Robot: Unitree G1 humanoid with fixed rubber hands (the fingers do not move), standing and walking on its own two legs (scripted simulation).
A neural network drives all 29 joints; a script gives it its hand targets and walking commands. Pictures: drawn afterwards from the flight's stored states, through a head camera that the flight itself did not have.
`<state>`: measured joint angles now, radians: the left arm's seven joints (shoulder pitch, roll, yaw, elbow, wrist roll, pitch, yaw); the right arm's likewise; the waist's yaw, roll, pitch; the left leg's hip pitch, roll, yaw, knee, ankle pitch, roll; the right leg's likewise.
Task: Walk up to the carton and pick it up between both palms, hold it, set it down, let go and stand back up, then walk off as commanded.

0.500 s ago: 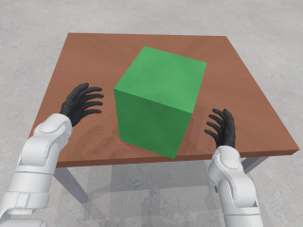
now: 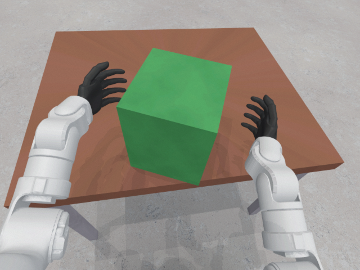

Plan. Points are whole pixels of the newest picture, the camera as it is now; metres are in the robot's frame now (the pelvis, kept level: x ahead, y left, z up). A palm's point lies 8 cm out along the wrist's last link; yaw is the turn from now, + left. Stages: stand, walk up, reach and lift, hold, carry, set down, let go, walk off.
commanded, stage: reach and lift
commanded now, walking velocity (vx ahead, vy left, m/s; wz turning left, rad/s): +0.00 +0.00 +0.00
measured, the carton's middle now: (176, 120) +0.45 -0.02 +0.02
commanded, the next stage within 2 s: none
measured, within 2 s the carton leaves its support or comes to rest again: neither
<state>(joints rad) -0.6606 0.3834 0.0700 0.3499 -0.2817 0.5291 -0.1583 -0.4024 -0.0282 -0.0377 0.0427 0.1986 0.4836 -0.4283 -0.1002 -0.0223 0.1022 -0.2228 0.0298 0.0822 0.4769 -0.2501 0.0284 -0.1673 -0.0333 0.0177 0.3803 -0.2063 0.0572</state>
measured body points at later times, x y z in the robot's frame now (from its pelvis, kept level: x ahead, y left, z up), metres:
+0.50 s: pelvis +0.00 +0.00 +0.00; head +0.05 +0.02 +0.45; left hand +0.49 +0.13 +0.15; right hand +0.39 -0.20 +0.13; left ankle +0.00 +0.10 -0.74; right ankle +0.00 -0.16 -0.74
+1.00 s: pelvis +0.00 +0.00 +0.00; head +0.06 +0.03 +0.44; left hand +0.51 +0.12 +0.14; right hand +0.42 -0.20 +0.11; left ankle +0.00 +0.10 -0.74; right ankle +0.00 -0.16 -0.74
